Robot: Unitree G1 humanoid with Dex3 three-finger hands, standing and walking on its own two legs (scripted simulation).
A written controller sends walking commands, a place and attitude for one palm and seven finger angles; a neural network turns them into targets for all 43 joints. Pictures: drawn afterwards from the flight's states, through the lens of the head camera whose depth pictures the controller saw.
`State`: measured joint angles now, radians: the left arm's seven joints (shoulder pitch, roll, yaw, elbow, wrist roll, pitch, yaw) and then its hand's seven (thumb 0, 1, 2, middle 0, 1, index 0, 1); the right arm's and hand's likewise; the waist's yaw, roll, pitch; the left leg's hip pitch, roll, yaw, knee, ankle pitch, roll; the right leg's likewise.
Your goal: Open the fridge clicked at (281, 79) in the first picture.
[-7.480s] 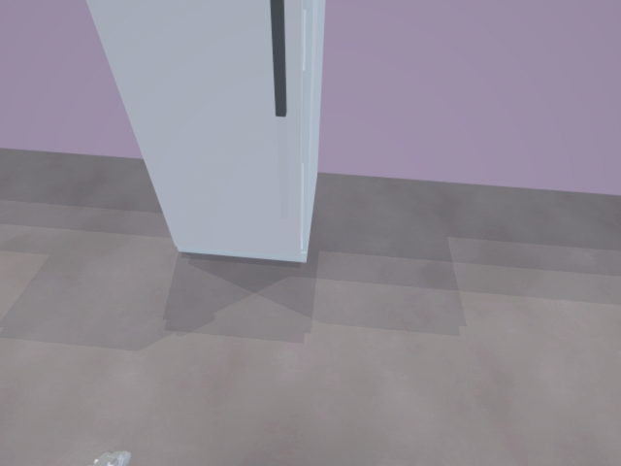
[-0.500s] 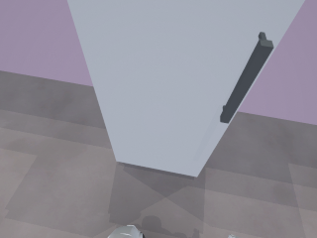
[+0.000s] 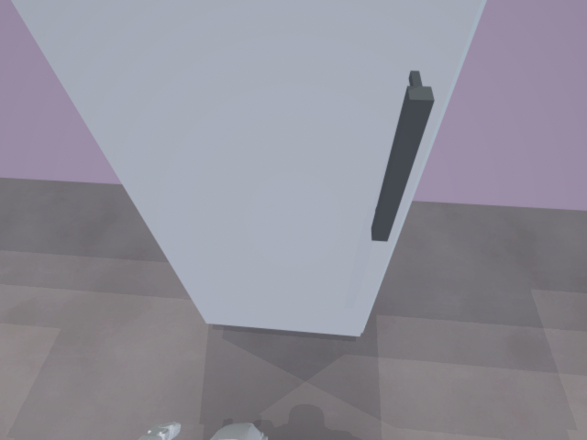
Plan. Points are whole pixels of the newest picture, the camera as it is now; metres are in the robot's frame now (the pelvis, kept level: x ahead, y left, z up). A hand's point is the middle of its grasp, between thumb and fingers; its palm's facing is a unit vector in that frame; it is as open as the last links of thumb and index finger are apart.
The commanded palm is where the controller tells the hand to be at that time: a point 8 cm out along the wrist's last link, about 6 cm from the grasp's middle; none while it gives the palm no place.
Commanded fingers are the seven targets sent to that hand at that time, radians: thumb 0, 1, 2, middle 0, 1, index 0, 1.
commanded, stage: come to a stop and stand still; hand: right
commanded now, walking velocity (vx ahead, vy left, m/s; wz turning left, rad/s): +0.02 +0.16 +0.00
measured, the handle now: (394, 168) +0.45 -0.13 +0.11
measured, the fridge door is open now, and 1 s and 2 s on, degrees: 0 0 0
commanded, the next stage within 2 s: look again from close up in 1.12 s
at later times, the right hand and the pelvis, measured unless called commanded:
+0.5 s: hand out of the picture -0.05 -0.12 -0.15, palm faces +0.02 +0.98 -0.22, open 7.4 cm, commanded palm none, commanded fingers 0.00 -0.90 -0.90 0.20 0.30 0.20 0.30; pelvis -0.06 +0.05 +0.02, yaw +2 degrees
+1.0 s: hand out of the picture -0.07 -0.18 -0.18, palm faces +0.06 +0.98 -0.20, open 7.4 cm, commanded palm none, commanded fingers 0.00 -0.90 -0.90 0.20 0.30 0.20 0.30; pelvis -0.04 -0.01 +0.00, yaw +1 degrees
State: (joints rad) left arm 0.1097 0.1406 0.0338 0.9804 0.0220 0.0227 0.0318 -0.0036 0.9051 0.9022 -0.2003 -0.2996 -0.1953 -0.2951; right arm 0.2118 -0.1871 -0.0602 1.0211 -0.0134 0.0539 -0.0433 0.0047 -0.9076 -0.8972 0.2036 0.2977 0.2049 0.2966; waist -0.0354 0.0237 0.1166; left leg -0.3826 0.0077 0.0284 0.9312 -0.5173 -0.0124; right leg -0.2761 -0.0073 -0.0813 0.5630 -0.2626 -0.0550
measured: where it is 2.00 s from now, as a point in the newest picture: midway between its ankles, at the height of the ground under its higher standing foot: outside the picture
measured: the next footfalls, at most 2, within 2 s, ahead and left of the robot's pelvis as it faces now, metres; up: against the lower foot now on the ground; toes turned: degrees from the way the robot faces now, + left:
left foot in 0.34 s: -0.03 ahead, +0.13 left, +0.00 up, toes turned +6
right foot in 0.78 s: -0.01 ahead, -0.12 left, +0.00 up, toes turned -6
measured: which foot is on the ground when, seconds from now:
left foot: up 0.00-0.32, down 0.34-1.00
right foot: down 0.00-0.36, up 0.38-0.76, down 0.78-1.00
